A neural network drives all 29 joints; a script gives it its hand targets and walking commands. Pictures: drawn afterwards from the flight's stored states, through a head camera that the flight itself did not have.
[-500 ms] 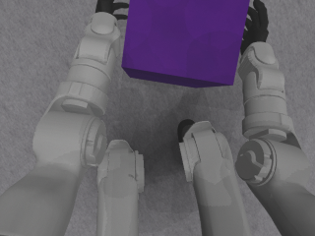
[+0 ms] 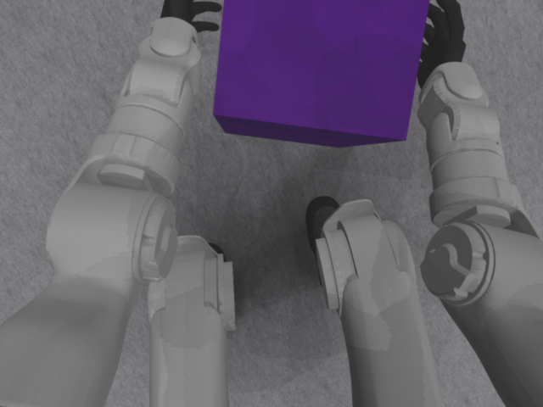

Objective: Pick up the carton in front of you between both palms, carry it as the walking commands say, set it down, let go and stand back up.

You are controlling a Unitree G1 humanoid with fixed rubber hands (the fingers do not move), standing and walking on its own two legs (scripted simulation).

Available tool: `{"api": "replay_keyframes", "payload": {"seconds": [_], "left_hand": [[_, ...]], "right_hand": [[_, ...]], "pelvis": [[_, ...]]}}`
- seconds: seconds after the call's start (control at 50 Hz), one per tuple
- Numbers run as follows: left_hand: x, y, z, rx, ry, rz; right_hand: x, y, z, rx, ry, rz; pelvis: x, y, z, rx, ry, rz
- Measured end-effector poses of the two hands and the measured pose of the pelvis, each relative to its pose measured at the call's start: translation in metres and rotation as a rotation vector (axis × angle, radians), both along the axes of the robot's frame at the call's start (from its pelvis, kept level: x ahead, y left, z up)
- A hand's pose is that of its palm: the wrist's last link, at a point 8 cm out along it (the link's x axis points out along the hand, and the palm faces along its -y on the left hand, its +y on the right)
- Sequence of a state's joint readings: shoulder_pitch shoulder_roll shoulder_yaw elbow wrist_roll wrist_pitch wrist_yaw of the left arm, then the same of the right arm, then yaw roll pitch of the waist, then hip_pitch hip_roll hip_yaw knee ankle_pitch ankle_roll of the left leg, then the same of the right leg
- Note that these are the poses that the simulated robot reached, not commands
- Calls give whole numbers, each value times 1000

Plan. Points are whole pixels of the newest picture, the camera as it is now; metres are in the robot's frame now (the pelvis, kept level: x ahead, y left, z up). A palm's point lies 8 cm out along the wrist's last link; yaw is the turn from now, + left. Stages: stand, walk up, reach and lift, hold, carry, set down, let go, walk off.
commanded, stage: set down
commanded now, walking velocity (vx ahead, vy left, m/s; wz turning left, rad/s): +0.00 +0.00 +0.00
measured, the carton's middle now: (303, 63) +0.50 -0.12 -0.26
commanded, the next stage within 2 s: let go in 1.66 s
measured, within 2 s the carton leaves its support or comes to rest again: neither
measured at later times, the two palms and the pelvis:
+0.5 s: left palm (160, 28) +0.55 +0.06 -0.20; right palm (446, 78) +0.44 -0.28 -0.20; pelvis -0.01 +0.00 -0.01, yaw -1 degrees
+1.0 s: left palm out of the picture +0.58 +0.05 -0.07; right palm out of the picture +0.45 -0.31 -0.08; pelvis -0.01 -0.01 +0.05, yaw -2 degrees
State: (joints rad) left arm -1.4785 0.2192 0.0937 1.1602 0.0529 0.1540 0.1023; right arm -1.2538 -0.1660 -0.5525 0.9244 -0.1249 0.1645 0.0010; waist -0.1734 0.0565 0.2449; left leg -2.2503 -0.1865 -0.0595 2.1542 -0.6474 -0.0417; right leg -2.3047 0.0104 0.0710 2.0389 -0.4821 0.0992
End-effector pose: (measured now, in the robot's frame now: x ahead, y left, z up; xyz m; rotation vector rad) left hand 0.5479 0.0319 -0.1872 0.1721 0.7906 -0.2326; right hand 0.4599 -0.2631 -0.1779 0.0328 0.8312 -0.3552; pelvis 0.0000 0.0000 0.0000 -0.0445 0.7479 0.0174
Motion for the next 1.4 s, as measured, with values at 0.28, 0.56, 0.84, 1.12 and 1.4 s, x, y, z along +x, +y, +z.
{"api": "replay_keyframes", "payload": {"seconds": [0.28,0.56,0.84,1.12,1.4], "left_hand": [[0,0,-2,-17,-15,-31],[6,37,-20,31,-67,19],[22,15,53,25,-195,18],[29,20,150,29,-160,49],[29,26,224,25,-172,27]], "right_hand": [[-1,-3,-4,10,-4,12],[-18,-32,-23,-38,-17,-85],[-3,-44,43,-29,-188,-99],[-7,-44,137,-35,-186,-106],[-10,-51,222,-43,-192,-98]], "pelvis": [[-4,-1,-8,-6,-32,-1],[-11,-6,-13,-4,-74,-13],[-13,-14,4,18,-80,-47],[-3,-15,72,41,29,-62],[15,-15,141,31,82,-60]]}}
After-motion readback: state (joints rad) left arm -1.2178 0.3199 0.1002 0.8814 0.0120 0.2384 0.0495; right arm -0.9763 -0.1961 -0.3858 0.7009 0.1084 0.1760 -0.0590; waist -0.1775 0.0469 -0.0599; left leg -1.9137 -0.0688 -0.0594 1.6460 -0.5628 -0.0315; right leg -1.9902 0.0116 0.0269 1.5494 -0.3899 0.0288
